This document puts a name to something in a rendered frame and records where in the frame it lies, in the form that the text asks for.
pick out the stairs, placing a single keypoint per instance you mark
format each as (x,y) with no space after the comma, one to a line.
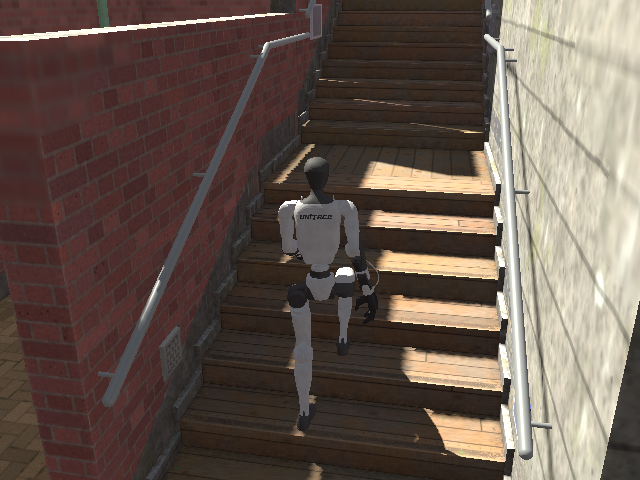
(404,74)
(417,397)

